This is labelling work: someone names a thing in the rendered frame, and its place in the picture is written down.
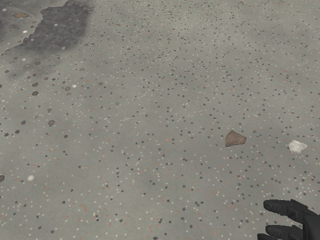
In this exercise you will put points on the robot right hand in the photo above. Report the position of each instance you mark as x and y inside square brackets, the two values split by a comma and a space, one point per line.
[297, 212]

